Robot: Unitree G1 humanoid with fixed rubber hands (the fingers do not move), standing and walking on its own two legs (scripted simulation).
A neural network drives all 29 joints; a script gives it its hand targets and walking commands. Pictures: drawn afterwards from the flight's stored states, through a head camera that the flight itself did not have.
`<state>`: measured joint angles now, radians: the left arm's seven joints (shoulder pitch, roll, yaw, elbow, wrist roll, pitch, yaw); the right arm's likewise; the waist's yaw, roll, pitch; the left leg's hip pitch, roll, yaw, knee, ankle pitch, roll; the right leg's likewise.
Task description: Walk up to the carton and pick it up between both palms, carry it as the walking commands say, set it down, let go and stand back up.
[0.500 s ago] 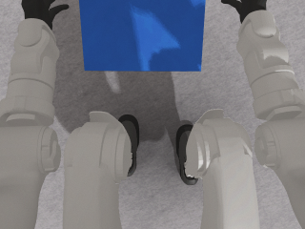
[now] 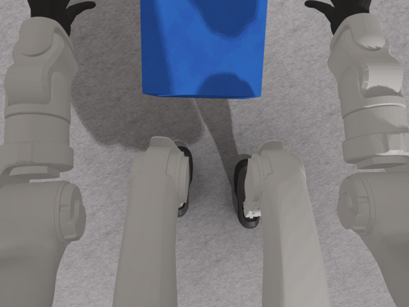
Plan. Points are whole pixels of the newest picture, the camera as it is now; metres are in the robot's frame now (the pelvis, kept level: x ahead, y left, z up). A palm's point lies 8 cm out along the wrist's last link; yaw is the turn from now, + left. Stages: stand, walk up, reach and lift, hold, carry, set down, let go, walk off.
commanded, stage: set down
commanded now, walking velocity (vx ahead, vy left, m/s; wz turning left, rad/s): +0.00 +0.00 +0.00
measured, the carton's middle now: (202, 38) +0.55 +0.04 -0.36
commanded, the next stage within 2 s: let go in 0.72 s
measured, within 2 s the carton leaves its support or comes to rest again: neither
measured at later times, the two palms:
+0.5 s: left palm out of the picture +0.51 +0.25 +0.03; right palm out of the picture +0.53 -0.17 +0.02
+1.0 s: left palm out of the picture +0.50 +0.23 +0.12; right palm out of the picture +0.51 -0.18 +0.12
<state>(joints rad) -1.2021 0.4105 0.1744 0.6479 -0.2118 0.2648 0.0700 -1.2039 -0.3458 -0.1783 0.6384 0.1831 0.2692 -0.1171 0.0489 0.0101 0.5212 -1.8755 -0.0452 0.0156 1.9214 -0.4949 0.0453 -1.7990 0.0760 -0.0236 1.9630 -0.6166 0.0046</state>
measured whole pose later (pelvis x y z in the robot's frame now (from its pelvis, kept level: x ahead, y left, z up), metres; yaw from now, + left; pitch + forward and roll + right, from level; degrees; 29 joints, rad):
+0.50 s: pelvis +0.01 +0.00 +0.13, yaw +1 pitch +23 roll -2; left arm -1.14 0.44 0.19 0.55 -0.22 0.35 0.03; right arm -1.13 -0.36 -0.18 0.52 0.19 0.36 -0.08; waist 0.04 0.01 0.52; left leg -1.46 -0.06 -0.02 1.45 -0.39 0.03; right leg -1.40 0.07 0.00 1.48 -0.49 0.00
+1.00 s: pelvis +0.06 +0.01 +0.22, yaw +1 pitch +33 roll -2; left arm -0.86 0.23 0.26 0.82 0.10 0.14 -0.01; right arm -0.85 -0.20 -0.26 0.80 -0.06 0.13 -0.02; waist 0.02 0.01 0.03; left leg -1.31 -0.06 -0.02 1.00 -0.27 0.04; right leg -1.25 0.06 0.03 1.02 -0.35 0.01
